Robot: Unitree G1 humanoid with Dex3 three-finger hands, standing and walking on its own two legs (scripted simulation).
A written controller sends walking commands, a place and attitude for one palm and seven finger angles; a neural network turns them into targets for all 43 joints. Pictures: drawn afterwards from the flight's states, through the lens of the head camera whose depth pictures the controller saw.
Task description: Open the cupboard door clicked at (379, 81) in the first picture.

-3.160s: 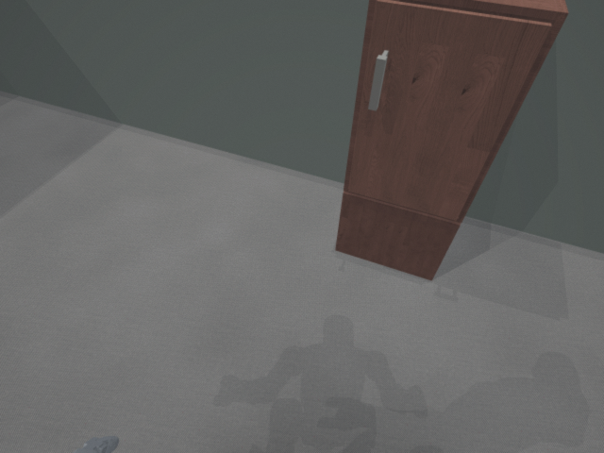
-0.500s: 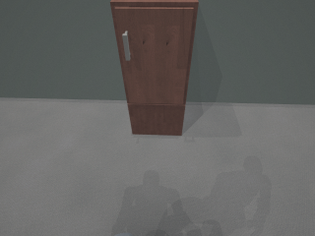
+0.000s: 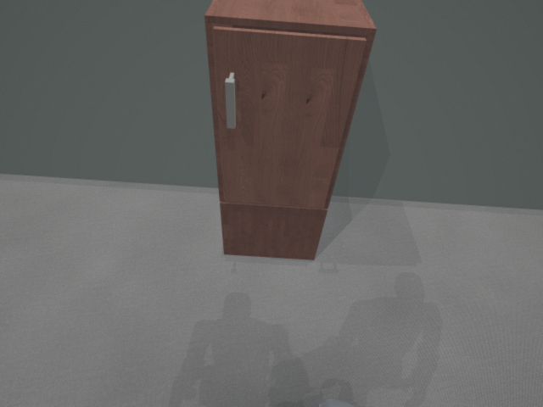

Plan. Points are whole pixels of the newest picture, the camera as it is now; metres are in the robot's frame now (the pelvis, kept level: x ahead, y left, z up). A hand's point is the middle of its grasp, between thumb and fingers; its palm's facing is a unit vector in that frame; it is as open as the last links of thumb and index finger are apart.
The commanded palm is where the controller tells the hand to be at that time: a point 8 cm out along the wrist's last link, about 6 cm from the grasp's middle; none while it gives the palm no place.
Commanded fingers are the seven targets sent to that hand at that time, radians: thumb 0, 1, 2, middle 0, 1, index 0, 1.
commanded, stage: take the last steps up to it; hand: left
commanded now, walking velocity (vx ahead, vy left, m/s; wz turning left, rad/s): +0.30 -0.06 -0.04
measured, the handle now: (231, 100) +0.84 +0.16 +0.02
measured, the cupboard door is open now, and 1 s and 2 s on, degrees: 0 0 0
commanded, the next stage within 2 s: come to a stop and stand still in 0.54 s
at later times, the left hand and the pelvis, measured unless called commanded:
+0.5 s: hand (207, 360) +0.24 +0.13 -0.17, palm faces +0.10 -0.97 -0.21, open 7.1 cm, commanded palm none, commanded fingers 0.00 0.90 0.90 -0.20 -0.30 -0.20 -0.30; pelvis +0.19 -0.06 +0.00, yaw +3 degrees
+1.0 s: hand (198, 328) +0.31 +0.16 -0.19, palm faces +0.09 -0.98 -0.20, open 7.3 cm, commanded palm none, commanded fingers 0.00 0.90 0.90 -0.20 -0.30 -0.20 -0.30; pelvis +0.28 -0.03 +0.00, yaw +1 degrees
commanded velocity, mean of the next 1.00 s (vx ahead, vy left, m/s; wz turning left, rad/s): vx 0.06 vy -0.05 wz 0.00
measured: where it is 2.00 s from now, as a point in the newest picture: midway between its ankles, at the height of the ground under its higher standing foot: outside the picture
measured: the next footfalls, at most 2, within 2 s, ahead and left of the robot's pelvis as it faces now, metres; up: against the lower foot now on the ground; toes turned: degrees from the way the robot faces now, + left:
right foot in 0.30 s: +0.22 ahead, -0.17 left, +0.00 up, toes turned -8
left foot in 0.66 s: +0.37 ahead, +0.06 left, +0.00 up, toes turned +5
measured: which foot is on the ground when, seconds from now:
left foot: down 0.00-0.30, up 0.32-0.64, down 0.66-1.00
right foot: up 0.00-0.28, down 0.30-0.68, up 0.70-1.00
